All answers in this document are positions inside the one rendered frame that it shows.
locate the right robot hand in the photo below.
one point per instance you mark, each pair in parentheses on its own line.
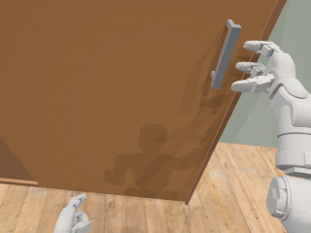
(280,66)

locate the wardrobe door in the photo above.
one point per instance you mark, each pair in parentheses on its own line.
(115,96)
(10,166)

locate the left robot hand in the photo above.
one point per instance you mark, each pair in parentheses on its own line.
(68,219)

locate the robot right upper arm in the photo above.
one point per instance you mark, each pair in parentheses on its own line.
(289,199)

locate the handle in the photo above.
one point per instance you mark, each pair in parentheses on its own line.
(228,48)

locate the robot right forearm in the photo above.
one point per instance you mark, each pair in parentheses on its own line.
(291,103)

